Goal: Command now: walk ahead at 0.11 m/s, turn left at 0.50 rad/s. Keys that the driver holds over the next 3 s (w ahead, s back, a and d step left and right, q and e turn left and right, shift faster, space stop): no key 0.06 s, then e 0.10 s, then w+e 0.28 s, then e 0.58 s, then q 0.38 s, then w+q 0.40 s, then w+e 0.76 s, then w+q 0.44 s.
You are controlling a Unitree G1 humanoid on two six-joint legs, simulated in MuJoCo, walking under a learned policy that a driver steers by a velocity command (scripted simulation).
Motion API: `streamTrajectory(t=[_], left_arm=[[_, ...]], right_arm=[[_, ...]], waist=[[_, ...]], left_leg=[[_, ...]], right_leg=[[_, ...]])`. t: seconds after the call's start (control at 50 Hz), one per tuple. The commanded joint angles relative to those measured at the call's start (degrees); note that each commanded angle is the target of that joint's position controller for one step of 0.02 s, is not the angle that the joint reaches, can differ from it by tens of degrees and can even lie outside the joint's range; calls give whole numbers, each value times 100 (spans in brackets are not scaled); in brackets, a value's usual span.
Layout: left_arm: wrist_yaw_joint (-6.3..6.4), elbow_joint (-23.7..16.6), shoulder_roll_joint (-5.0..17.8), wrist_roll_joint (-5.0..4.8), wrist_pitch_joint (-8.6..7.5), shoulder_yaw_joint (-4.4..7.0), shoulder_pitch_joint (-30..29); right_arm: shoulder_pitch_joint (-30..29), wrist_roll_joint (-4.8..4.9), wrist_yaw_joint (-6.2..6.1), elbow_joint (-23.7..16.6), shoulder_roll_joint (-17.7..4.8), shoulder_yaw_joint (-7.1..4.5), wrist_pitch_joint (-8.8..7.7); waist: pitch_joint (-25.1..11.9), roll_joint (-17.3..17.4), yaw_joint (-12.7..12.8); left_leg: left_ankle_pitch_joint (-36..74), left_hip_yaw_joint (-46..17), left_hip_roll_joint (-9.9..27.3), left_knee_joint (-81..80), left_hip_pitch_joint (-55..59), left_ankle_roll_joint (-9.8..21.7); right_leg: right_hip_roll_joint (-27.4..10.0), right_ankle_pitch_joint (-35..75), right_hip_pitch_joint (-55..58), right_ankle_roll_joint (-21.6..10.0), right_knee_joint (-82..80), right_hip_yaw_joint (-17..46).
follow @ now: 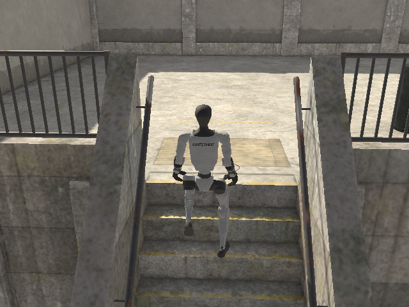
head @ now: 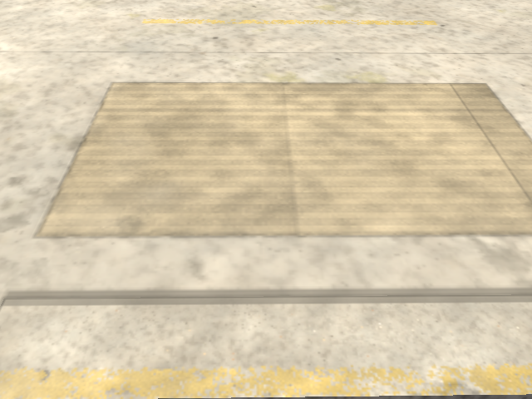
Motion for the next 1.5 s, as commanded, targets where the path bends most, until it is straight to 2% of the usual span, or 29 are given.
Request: streamTrajectory(t=[0.02, 0.06, 0.1, 0.12, 0.14, 0.16, 0.18, 0.22, 0.24, 0.28, 0.36, 0.48, 0.66, 0.7, 0.72, 0.74, 0.76, 0.78, 0.8, 0.82, 0.84, 0.9, 0.94, 1.02, 1.04, 1.14, 1.26, 1.4, 1.5], left_arm=[[64, -617, 1024, -216, -112, 299, -1547], [43, -367, 880, -544, 12, 340, -930], [-80, -99, 534, -595, -53, 285, -599], [-198, -36, -66, -382, -46, 187, -327], [-208, 98, -424, -371, -11, 169, 141], [-223, 525, -762, -350, 27, 174, 1195], [-188, 509, -212, -496, 0, 323, 611], [-78, 229, -173, -487, -14, 303, -925], [-56, 289, -165, -394, -61, 281, -1062], [-85, 440, -160, -449, -269, 324, -587], [-229, 486, -571, -596, -465, 242, -160], [-161, -98, -881, -343, -277, 2, -146], [-153, -1431, -976, -487, -32, -300, -1279], [-336, -1747, -1223, -591, 63, -543, -2085], [-444, -1597, -1011, -553, 93, -463, -1993], [-471, -1587, -710, -445, 44, -247, -1719], [-476, -1509, -143, -327, -8, -29, -843], [-510, -1288, 545, -255, -29, 262, 457], [-376, -1019, 871, -248, 52, 462, 1199], [-168, -997, 1385, -91, 175, 593, 1098], [-104, -1193, 1206, 206, 113, 471, 527], [-195, -577, 432, -391, -79, 310, -405], [-312, -473, 107, -425, -164, 233, -715], [-403, -747, 351, -282, -210, 240, -602], [-416, -668, 487, -153, -202, 211, -470], [-244, -431, 481, -136, -169, 94, 219], [-91, -267, 88, -136, -98, -114, 65], [28, -354, 442, -148, -13, 135, 368], [-108, 23, 601, -314, -87, 303, 897]], right_arm=[[723, -85, 18, -87, -508, -145, 48], [665, -80, 134, 107, -473, -153, 83], [1314, -88, 296, 629, -291, -239, 150], [996, -337, 382, 705, -527, -261, 75], [883, -306, 479, 597, -310, -35, -158], [1112, -164, 422, 649, -1070, -249, -268], [1225, -76, 362, 628, -1567, -434, -289], [1115, -213, 156, 809, -1725, -539, -189], [1205, -303, 71, 846, -1412, -480, -171], [1545, -377, 30, 986, -854, -398, -269], [2211, -311, 89, 1412, -541, -435, -454], [1538, -315, 240, 1294, -450, -233, -663], [1310, -144, -58, 937, -912, -312, -313], [1339, 149, -131, 977, -1226, -464, -74], [1239, 231, -86, 981, -1229, -438, -35], [1558, 273, -68, 1110, -1586, -479, -177], [1453, 213, 16, 1202, -1817, -425, -330], [933, 286, 103, 1028, -2331, -544, -443], [715, 90, 289, 724, -2230, -542, -638], [624, -78, 570, 517, -1475, -379, -789], [-5, 179, 788, 539, -1171, -440, -849], [-856, -104, 659, -577, -151, -125, -704], [37, -16, 677, -514, -83, 2, -687], [341, 18, 322, -297, -154, 57, -473], [111, -32, 256, -334, -56, 60, -461], [378, 151, -6, 100, 78, -39, -361], [230, 163, -57, 264, 347, 1, -244], [-84, 81, -11, -313, 35, 145, -259], [-721, 144, 120, -891, 242, 388, -441]], waist=[[282, -811, -700], [726, -577, -263], [565, -14, -263], [821, 1225, 276], [784, 1564, 844], [-107, 2378, 956], [490, 1821, 427], [1342, 1135, 19], [1287, 1024, -51], [809, 737, -68], [660, 750, -59], [1048, 851, 247], [1318, 943, 131], [1340, 952, -47], [1049, 428, 40], [485, 991, 217], [-421, 1232, 806], [-1197, 1393, 1484], [-1641, 72, 1649], [-2264, -1801, 1205], [-2443, -800, 1129], [284, 211, 97], [823, 199, -353], [743, 46, -246], [540, -222, -130], [498, -790, 420], [600, -1022, 452], [746, -140, 584], [965, -10, 563]], left_leg=[[-734, 335, 501, -3052, 2052, 251], [-2053, 739, 441, -5842, 2362, 523], [-2623, 738, 315, -7707, 3363, 915], [-1431, -16, 342, -7529, 3331, 767], [666, -1672, 973, -7774, 2884, 516], [-994, -3873, 1917, -9332, 3390, 1044], [-4036, -4701, 2263, -10177, 3577, 1356], [-5174, -3679, 1987, -9871, 3333, 1080], [-5108, -3272, 1894, -9660, 3549, 1193], [-4585, -2913, 1955, -9429, 4328, 945], [-3340, -1591, 1959, -9125, 5305, 640], [-2550, -508, 2103, -9068, 4442, 986], [-1668, 465, 2087, -9968, 4958, 1130], [-242, 819, 2087, -10874, 4709, 1342], [1572, 1381, 1814, -10713, 4297, 1405], [5557, 1285, 1958, -10106, 4656, 1573], [8765, 1379, 2031, -9118, 5246, 1560], [9149, 1250, 1854, -7830, 5815, 1414], [6374, 744, 1433, -6214, 4037, 977], [-635, -40, 51, -4071, 2520, 601], [-1232, -1234, -398, -819, 2322, 303], [-898, -991, -83, 1244, 592, 650], [-162, -1012, 72, 1274, 704, 745], [367, -493, 157, 649, 523, 349], [122, -350, -24, 1471, 392, 234], [-235, -1627, -712, 2427, -903, -76], [-1217, -1643, -541, 2148, -1356, -581], [-2680, -1452, -155, 2973, -2583, -673], [-2717, -997, 489, 2343, -3440, -400]], right_leg=[[-562, -1830, -818, -457, -2284, 143], [-384, -2455, -91, -561, -1712, 278], [-399, -1767, 198, -706, -811, 375], [12, -1296, -430, -444, 1303, 224], [342, -990, -681, -47, 3076, 1000], [730, -756, -923, 403, 3848, 1607], [1038, -640, -2077, 575, 4976, 1598], [1172, 318, -3187, 398, 5916, 2007], [1204, 688, -3530, 329, 6119, 1990], [1510, 1629, -3734, 193, 6645, 2369], [1800, 1852, -4803, -245, 7381, 2417], [1652, 1910, -6294, -177, 9321, 2035], [365, 991, -6716, 281, 7778, 1340], [172, -635, -4849, -26, 5322, 447], [656, -974, -3230, -252, 4465, -508], [1278, -1389, -2107, -582, 4359, -694], [1558, -1324, -1205, -1006, 4055, -295], [1811, -1396, -408, -1250, 2715, 540], [1125, -1206, 1064, -1838, 1387, 3293], [147, -2553, 1893, -2500, -1341, 6838], [-256, -2661, 1340, -2149, -2460, 7828], [252, -3054, -934, -561, -1211, 5060], [821, -2436, -1380, -88, -874, 3737], [1142, -317, -1080, 224, -760, 2259], [982, 316, -752, 74, -1009, 2470], [285, 504, 369, 101, -1560, 2935], [-65, 947, 1215, -137, -2172, 2563], [-683, 3345, 2633, -1516, -2298, 2489], [-595, 435, 2803, -1321, -3022, 2043]])
Next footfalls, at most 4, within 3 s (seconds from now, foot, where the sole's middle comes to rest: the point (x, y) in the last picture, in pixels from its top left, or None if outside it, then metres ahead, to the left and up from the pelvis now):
0.12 left None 0.11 0.13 -0.75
0.78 right None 0.32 -0.15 -0.53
1.66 left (225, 335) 0.57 0.07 -0.31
2.28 right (298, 205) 0.95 -0.11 -0.31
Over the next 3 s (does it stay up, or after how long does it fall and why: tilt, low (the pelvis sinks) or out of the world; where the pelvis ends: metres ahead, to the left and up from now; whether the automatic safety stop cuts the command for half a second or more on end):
stays up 1.24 -0.05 0.47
